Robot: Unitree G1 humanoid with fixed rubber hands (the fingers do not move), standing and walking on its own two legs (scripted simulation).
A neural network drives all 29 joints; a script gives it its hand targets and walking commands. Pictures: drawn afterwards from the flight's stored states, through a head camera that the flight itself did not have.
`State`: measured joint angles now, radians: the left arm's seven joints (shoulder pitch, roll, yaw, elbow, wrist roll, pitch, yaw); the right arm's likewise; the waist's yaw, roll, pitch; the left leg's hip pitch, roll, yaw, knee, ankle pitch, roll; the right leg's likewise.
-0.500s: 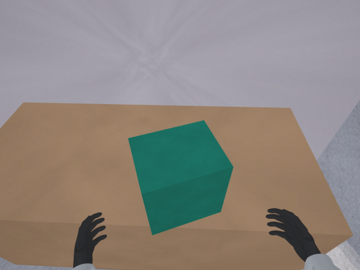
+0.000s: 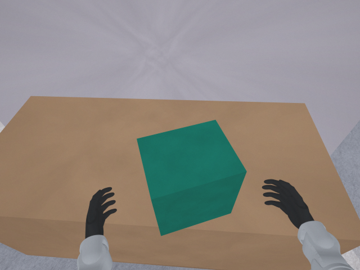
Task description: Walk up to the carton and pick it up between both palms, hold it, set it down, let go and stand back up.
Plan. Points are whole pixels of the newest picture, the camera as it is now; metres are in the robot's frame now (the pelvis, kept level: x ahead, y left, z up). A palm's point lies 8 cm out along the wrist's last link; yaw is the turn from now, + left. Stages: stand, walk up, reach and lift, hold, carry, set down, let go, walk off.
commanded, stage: reach and lift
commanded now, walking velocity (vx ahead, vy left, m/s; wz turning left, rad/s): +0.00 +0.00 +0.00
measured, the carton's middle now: (187, 179) +0.40 +0.07 -0.09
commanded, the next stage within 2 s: none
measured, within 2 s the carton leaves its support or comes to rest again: neither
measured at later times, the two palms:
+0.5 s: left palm (95, 197) +0.27 +0.27 +0.01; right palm (285, 178) +0.38 -0.16 +0.01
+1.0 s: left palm (96, 172) +0.32 +0.28 +0.03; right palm (267, 138) +0.46 -0.12 +0.06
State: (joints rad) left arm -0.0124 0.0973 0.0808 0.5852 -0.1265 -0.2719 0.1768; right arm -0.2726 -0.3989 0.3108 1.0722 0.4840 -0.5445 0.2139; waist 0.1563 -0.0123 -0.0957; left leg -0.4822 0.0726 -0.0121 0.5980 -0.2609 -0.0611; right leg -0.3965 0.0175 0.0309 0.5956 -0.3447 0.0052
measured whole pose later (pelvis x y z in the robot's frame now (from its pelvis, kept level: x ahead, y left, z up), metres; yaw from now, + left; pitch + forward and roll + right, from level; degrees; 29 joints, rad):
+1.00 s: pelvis -0.01 +0.00 +0.00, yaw +1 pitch +19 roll -2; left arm -0.54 0.14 0.12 0.77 -0.17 -0.07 0.14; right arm -0.83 -0.41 0.22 1.19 0.45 -0.23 0.12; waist 0.24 -0.02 -0.17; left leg -0.67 0.10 -0.04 0.51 -0.16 -0.07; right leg -0.55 0.05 0.00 0.46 -0.23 -0.01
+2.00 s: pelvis -0.01 -0.01 -0.02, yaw +2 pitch +33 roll -3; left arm -0.72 0.11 0.13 1.25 -0.18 -0.39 0.11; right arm -1.03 -0.31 0.16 1.57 0.31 -0.42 0.10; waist 0.24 -0.04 -0.29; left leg -1.05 0.10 -0.01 0.66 -0.18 -0.05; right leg -0.92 0.04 -0.04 0.64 -0.29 -0.01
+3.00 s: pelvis -0.01 -0.01 -0.03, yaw +1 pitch +32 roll -2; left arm -0.68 -0.06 0.52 1.14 0.14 -0.54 0.14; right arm -1.02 -0.15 -0.28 1.50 -0.22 -0.55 -0.01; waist 0.21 0.00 -0.24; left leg -1.02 0.12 0.05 0.68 -0.21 -0.04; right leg -0.92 0.05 0.02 0.67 -0.31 0.00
